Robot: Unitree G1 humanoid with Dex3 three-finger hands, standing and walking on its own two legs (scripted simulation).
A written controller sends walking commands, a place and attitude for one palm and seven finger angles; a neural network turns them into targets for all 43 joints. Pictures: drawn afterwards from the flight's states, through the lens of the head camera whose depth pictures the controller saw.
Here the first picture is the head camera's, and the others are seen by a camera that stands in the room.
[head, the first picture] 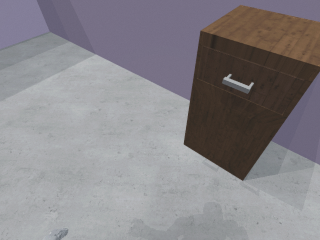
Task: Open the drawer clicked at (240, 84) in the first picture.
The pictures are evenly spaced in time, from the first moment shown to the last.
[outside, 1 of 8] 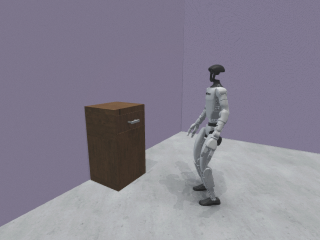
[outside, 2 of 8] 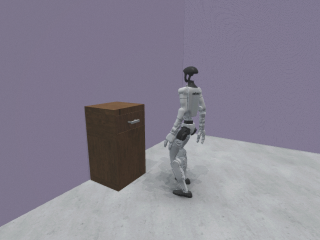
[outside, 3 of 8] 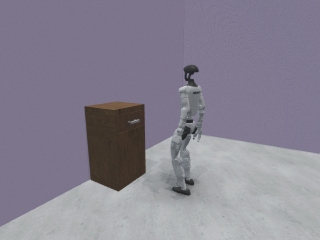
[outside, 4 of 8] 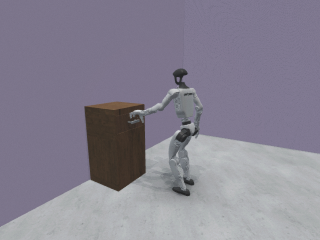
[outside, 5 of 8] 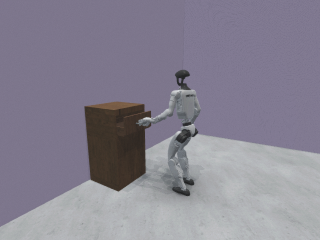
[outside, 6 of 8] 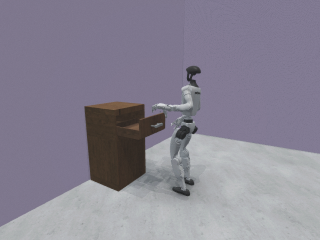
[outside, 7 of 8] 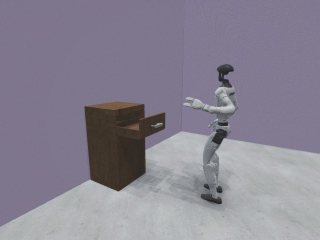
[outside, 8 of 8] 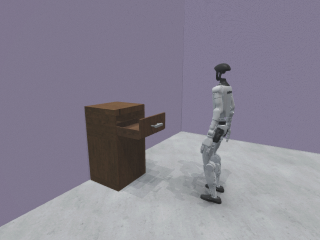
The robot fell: no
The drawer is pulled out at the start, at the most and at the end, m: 0.00 0.30 0.30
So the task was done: yes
